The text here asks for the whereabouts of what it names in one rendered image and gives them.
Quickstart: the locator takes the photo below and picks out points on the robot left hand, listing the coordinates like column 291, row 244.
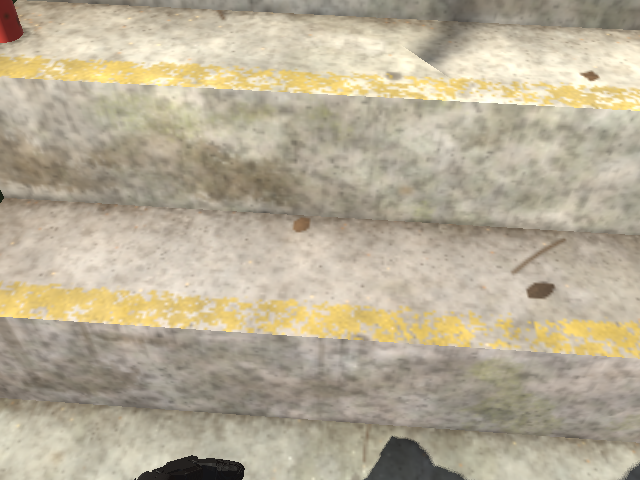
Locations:
column 192, row 468

